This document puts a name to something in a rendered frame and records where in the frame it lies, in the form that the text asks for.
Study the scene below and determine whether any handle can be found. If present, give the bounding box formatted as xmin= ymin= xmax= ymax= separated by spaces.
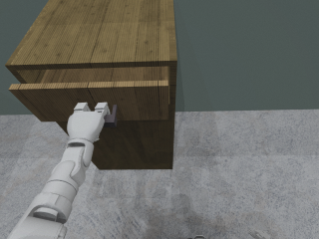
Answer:
xmin=103 ymin=105 xmax=118 ymax=127

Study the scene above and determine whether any left robot hand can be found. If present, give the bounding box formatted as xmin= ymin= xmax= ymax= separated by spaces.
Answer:
xmin=67 ymin=102 xmax=111 ymax=143

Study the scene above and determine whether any right robot hand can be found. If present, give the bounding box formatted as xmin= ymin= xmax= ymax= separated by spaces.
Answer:
xmin=249 ymin=227 xmax=270 ymax=239

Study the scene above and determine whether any cabinet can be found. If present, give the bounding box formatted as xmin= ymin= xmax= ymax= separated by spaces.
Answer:
xmin=5 ymin=0 xmax=177 ymax=170

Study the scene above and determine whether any left robot forearm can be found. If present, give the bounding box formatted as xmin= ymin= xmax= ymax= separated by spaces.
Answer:
xmin=7 ymin=138 xmax=94 ymax=239

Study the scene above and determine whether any drawer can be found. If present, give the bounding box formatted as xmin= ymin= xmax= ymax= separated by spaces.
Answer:
xmin=8 ymin=66 xmax=168 ymax=122

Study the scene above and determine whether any robot left upper arm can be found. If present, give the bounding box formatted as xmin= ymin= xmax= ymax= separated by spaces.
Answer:
xmin=12 ymin=216 xmax=68 ymax=239

